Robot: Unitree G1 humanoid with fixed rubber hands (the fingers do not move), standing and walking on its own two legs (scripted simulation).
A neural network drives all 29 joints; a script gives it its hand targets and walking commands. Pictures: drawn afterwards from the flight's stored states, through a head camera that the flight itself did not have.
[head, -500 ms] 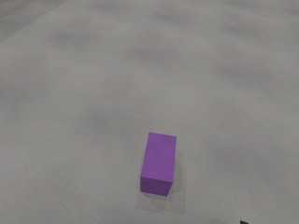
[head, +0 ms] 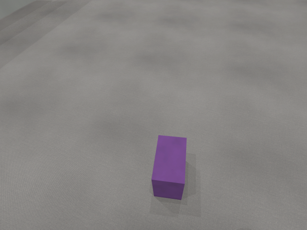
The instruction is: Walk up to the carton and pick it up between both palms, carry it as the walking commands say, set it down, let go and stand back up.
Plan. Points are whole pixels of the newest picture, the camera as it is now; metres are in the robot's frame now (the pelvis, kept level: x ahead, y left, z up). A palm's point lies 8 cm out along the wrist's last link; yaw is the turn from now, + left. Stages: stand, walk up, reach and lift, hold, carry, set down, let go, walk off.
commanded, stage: walk up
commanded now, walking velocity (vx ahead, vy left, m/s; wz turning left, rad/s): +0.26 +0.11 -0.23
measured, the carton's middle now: (169, 167) +0.56 -0.03 -0.63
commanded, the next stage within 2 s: none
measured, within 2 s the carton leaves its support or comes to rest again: neither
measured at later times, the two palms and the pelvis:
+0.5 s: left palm (79, 198) +0.23 +0.27 -0.13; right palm out of the picture +0.10 -0.22 -0.12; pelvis +0.14 +0.03 +0.00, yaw -3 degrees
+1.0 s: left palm (92, 180) +0.29 +0.25 -0.15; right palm (237, 164) +0.34 -0.24 -0.12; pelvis +0.24 +0.02 -0.01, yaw -4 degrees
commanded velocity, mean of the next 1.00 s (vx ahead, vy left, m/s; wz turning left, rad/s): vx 0.06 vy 0.01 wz -0.09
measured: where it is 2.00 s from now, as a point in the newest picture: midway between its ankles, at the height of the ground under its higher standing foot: outside the picture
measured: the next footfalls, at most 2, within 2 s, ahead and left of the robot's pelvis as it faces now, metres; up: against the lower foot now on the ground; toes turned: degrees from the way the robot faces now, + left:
right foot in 0.60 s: +0.25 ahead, -0.12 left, +0.00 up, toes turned -7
left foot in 0.96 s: +0.31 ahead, +0.09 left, +0.00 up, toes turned +1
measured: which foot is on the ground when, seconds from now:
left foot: down 0.00-0.62, up 0.64-0.94, down 0.96-1.00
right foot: down 0.00-0.14, up 0.16-0.58, down 0.60-0.96, up 0.98-1.00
